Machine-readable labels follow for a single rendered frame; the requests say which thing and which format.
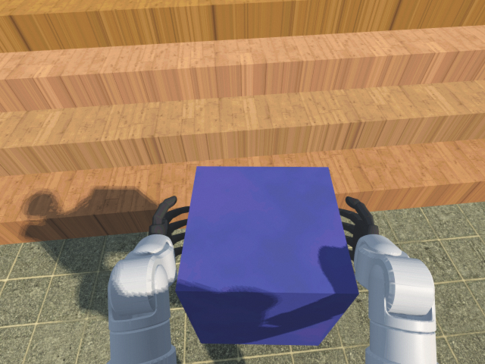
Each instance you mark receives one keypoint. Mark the carton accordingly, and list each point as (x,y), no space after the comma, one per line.
(265,258)

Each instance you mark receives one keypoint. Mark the right robot hand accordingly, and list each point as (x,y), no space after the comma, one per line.
(363,220)

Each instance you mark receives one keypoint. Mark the robot left forearm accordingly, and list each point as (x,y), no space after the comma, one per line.
(139,305)

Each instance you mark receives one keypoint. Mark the left robot hand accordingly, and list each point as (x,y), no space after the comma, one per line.
(162,218)

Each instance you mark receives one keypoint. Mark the robot right forearm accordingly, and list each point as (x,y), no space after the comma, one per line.
(401,303)

